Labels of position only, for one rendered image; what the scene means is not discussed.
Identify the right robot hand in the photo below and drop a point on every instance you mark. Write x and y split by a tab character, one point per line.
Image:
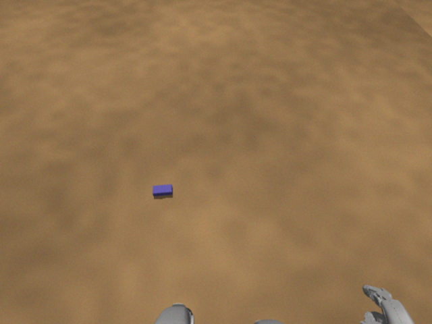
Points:
393	310

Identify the small box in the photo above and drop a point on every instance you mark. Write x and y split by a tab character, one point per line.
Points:
162	190

